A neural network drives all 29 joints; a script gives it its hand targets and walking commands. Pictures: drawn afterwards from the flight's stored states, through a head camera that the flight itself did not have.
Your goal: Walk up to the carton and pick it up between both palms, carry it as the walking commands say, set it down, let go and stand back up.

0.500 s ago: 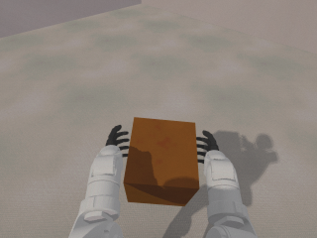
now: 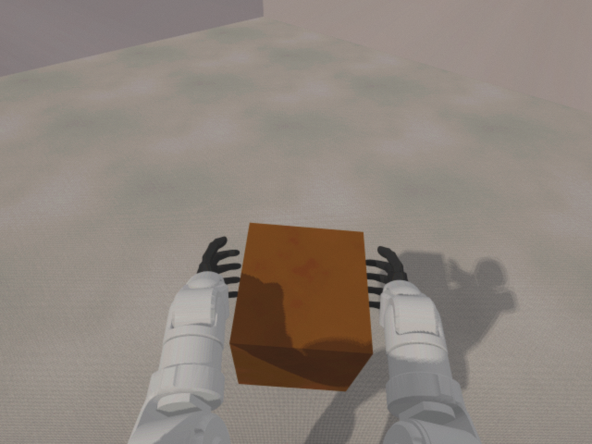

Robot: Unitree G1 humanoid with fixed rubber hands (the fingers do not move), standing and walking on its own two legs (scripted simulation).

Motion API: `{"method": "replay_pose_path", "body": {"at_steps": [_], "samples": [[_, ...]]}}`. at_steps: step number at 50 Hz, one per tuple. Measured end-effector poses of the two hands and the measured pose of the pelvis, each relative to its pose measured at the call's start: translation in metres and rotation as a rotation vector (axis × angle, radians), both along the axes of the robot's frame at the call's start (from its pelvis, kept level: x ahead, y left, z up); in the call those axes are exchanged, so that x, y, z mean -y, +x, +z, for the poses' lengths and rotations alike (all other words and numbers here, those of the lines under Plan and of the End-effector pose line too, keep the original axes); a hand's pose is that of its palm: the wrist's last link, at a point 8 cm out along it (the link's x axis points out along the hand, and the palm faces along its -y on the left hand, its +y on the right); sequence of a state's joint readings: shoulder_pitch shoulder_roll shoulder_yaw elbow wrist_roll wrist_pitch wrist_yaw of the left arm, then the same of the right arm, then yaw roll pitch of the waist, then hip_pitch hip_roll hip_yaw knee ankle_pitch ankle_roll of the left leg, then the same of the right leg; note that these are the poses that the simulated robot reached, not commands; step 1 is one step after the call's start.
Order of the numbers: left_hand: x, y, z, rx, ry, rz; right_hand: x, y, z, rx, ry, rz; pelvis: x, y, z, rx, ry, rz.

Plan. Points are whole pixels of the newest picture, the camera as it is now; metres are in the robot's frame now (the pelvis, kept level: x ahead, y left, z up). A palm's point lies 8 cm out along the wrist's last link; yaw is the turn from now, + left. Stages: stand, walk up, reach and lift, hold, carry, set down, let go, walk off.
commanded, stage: reach and lift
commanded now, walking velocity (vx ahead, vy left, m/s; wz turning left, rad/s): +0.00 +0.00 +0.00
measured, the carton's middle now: (299, 309) +0.34 +0.01 -0.03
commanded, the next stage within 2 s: hold in 0.60 s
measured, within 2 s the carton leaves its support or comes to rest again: neither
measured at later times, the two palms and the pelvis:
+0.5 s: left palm (205, 287) +0.30 +0.14 +0.07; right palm (394, 295) +0.31 -0.13 +0.06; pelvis -0.01 +0.00 +0.00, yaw +0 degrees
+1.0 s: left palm (203, 292) +0.30 +0.14 +0.07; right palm (395, 298) +0.30 -0.13 +0.06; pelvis -0.01 +0.00 +0.00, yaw +0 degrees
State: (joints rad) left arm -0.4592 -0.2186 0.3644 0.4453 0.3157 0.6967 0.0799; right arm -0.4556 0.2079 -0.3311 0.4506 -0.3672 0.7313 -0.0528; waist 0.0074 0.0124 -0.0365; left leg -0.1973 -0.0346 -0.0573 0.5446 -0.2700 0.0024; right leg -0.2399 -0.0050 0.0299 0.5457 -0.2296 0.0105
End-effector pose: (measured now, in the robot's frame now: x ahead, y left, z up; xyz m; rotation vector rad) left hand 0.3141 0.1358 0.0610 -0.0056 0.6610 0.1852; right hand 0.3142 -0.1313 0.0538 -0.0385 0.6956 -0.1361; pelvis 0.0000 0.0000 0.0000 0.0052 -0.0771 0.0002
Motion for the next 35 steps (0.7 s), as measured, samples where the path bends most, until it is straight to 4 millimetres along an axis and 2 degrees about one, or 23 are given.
{"method": "replay_pose_path", "body": {"at_steps": [8, 35], "samples": [[-0.002, 0.001, 0.008, 0.014, 0.004, 0.003, -0.003, 0.002, 0.006, 0.011, -0.002, 0.004, -0.001, 0.002, 0.001, 0.009, -0.001, 0.000], [-0.004, -0.013, 0.006, 0.005, 0.013, 0.004, -0.004, -0.012, 0.007, 0.004, 0.001, 0.008, 0.000, -0.009, 0.001, 0.026, 0.000, 0.000]]}}
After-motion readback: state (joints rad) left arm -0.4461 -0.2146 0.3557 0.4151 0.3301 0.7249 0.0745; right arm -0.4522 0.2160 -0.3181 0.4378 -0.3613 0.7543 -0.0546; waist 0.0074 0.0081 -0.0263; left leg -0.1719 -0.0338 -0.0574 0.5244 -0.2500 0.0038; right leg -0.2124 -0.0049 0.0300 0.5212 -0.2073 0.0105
